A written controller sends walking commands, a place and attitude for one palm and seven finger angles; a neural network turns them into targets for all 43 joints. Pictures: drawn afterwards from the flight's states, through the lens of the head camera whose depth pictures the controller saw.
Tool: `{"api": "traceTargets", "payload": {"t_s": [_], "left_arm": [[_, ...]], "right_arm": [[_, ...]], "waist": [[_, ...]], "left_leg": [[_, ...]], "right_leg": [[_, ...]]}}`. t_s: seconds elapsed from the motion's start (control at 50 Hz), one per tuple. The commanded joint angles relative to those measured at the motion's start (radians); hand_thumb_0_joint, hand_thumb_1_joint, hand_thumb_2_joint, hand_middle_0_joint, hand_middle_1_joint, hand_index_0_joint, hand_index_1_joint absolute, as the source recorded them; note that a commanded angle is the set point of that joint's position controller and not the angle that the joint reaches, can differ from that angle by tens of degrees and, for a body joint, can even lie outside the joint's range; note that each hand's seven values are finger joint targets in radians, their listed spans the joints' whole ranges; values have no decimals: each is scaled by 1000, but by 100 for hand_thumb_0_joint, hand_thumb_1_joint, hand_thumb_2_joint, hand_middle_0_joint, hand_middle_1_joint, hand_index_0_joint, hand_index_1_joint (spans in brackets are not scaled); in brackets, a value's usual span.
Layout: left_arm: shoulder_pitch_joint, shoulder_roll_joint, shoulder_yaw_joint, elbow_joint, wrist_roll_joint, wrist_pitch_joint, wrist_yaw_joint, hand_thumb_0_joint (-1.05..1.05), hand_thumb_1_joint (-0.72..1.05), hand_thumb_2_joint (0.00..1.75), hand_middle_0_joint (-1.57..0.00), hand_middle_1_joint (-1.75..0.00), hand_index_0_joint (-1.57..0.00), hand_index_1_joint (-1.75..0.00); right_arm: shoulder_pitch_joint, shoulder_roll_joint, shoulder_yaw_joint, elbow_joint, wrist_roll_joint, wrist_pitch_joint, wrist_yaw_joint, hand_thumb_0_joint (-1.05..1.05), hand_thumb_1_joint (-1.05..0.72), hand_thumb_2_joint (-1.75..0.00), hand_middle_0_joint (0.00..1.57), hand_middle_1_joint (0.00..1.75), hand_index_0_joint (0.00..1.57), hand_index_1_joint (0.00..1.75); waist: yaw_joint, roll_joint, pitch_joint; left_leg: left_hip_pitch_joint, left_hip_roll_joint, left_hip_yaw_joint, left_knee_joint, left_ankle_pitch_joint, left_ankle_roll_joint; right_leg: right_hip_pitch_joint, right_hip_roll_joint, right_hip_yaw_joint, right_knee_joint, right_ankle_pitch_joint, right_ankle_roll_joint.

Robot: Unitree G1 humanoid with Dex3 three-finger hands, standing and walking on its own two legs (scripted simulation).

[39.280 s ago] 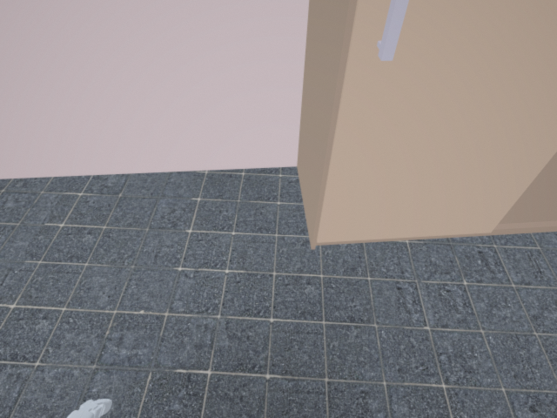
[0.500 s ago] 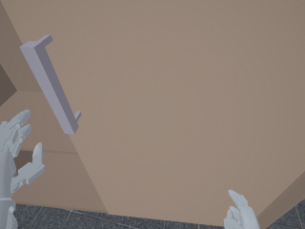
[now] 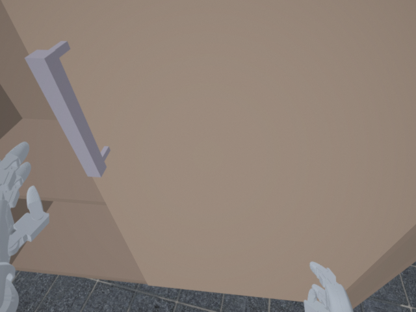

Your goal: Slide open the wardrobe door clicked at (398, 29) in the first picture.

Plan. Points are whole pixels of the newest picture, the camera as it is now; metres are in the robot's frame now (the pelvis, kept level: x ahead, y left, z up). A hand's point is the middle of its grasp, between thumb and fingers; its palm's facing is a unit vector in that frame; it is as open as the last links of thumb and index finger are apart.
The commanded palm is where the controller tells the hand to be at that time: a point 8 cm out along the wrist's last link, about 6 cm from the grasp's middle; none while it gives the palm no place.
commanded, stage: step back with the hand held close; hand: left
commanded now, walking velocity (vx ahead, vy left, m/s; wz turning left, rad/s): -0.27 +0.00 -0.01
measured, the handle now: (81, 115) +0.35 +0.27 +0.23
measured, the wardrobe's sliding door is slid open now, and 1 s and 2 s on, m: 0.68 0.68 0.68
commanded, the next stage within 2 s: stop stepping back and stand still in 1.20 s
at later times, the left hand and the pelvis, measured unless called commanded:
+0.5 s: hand (8, 251) +0.14 +0.30 +0.15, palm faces +0.43 -0.79 -0.44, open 7.4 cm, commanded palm +0.08 +0.33 +0.18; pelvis -0.06 +0.03 -0.01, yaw +0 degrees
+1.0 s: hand out of the picture +0.10 +0.31 +0.16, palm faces +0.46 -0.79 -0.41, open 7.4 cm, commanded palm +0.03 +0.35 +0.18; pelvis -0.10 +0.04 -0.02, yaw +2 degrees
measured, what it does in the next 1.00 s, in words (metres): shifts its weight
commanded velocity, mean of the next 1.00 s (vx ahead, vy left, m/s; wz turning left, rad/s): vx -0.31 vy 0.00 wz -0.03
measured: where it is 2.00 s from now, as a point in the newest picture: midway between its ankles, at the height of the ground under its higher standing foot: outside the picture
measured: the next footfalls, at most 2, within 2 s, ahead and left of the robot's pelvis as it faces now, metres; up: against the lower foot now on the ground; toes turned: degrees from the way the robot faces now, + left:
right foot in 1.24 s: -0.13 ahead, -0.03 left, +0.00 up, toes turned +1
left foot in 1.36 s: -0.02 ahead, +0.12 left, +0.00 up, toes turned -4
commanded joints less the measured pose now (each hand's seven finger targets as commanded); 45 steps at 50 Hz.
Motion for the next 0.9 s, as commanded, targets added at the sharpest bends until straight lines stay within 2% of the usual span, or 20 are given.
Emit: {"api": "traceTargets", "payload": {"t_s": [0.0,0.06,0.1,0.16,0.22,0.28,0.38,0.4,0.46,0.5,0.52,0.6,0.62,0.68,0.7,0.74,0.78,0.8,0.84,0.88], "left_arm": [[-72,181,106,-216,14,-89,10,0,90,90,-20,-30,-20,-30],[18,203,134,-304,9,-100,25,0,90,90,-20,-30,-20,-30],[49,243,177,-362,6,-109,36,0,90,90,-20,-30,-20,-30],[81,248,197,-375,1,-117,43,0,90,90,-20,-30,-20,-30],[100,248,208,-354,-3,-124,47,0,90,90,-20,-30,-20,-30],[104,232,203,-336,0,-134,47,0,90,90,-20,-30,-20,-30],[73,217,185,-341,12,-143,50,0,90,90,-20,-30,-20,-30],[61,233,196,-352,15,-145,52,0,90,90,-20,-30,-20,-30],[25,217,175,-356,24,-153,56,0,90,90,-20,-30,-20,-30],[2,244,196,-372,31,-162,62,0,90,90,-20,-30,-20,-30],[2,220,178,-367,31,-164,62,0,90,90,-20,-30,-20,-30],[26,245,210,-374,33,-180,64,0,90,90,-20,-30,-20,-30],[30,225,195,-368,33,-182,62,0,90,90,-20,-30,-20,-30],[31,214,195,-341,40,-187,56,0,90,90,-20,-30,-20,-30],[29,233,211,-344,41,-188,56,0,90,90,-20,-30,-20,-30],[16,223,187,-344,38,-191,55,0,90,90,-20,-30,-20,-30],[0,228,178,-328,36,-194,59,0,90,90,-20,-30,-20,-30],[-25,238,175,-352,37,-197,65,0,90,90,-20,-30,-20,-30],[-37,239,156,-354,37,-196,74,0,90,90,-20,-30,-20,-30],[-44,268,179,-379,33,-201,79,0,90,90,-20,-30,-20,-30]], "right_arm": [[-130,-104,-46,-193,-1,-7,-2,0,-90,-90,20,30,20,30],[-117,-111,-52,-226,0,11,-1,0,-90,-90,20,30,20,30],[-121,-116,-53,-237,0,16,-8,0,-90,-90,20,30,20,30],[-110,-115,-58,-252,2,26,-8,0,-90,-90,20,30,20,30],[-100,-118,-61,-253,4,22,-12,0,-90,-90,20,30,20,30],[-94,-127,-64,-255,5,12,-10,0,-90,-90,20,30,20,30],[-84,-132,-65,-251,6,-12,-10,0,-90,-90,20,30,20,30],[-84,-137,-66,-247,4,-18,-13,0,-90,-90,20,30,20,30],[-81,-133,-63,-244,1,-30,-11,0,-90,-90,20,30,20,30],[-82,-140,-66,-235,-4,-39,-16,0,-90,-90,20,30,20,30],[-78,-128,-62,-234,-2,-43,-16,0,-90,-90,20,30,20,30],[-75,-133,-67,-229,-5,-60,-16,0,-90,-90,20,30,20,30],[-71,-125,-63,-227,-3,-63,-14,0,-90,-90,20,30,20,30],[-69,-129,-71,-227,-5,-66,-12,0,-90,-90,20,30,20,30],[-72,-133,-74,-227,-7,-68,-13,0,-90,-90,20,30,20,30],[-63,-119,-71,-218,-5,-67,-8,0,-90,-90,20,30,20,30],[-47,-115,-71,-199,-9,-60,-5,0,-90,-90,20,30,20,30],[-41,-119,-76,-185,-9,-57,-4,0,-90,-90,20,30,20,30],[-34,-104,-70,-172,-5,-47,1,0,-90,-90,20,30,20,30],[-48,-107,-71,-174,-2,-41,-3,0,-90,-90,20,30,20,30]], "waist": [[-34,-88,-49],[-33,-5,-135],[-29,10,-171],[-30,15,-188],[-33,27,-175],[-36,69,-143],[-47,35,-110],[-47,27,-103],[-51,26,-66],[-51,44,-62],[-53,44,-67],[-48,75,-102],[-50,76,-106],[-48,83,-70],[-47,70,-69],[-52,-10,-74],[-59,-100,-67],[-63,-112,-77],[-73,-158,-90],[-77,-118,-82]], "left_leg": [[17,3,-17,41,173,45],[34,27,-28,-2,281,47],[43,43,-50,-24,351,50],[-3,64,-75,-43,367,52],[-57,80,-98,-75,288,54],[-173,99,-119,-121,75,65],[-280,89,-130,-133,-197,70],[-283,83,-135,-131,-227,70],[-302,74,-133,-122,-315,66],[-298,74,-147,-130,-336,66],[-288,76,-151,-136,-332,65],[-290,83,-176,-153,-311,69],[-297,91,-186,-166,-318,72],[-390,99,-187,-177,-425,79],[-383,96,-189,-165,-401,80],[-297,53,-140,-70,-288,56],[-192,6,-85,84,-242,30],[-120,-18,-56,164,-189,15],[-51,-39,-35,229,-95,1],[-24,-26,-62,155,-98,11]], "right_leg": [[-157,-136,115,-94,370,-7],[-129,-104,83,-28,327,2],[-113,-81,68,6,326,6],[-94,-54,63,41,300,12],[-87,-41,60,59,239,14],[-68,-28,65,87,143,13],[-77,-34,93,67,49,9],[-87,-38,102,50,22,7],[-148,-40,113,15,-112,2],[-165,-32,113,7,-155,-1],[-169,-27,107,17,-150,-1],[-127,-3,109,51,-71,0],[-112,5,106,73,-51,2],[-93,18,125,89,-127,-2],[-102,20,139,76,-106,-4],[-193,-21,189,12,-77,-23],[-353,-103,276,-98,-196,-56],[-420,-148,303,-134,-195,-82],[-471,-197,287,-123,-85,-99],[-503,-154,225,-77,-84,-70]]}}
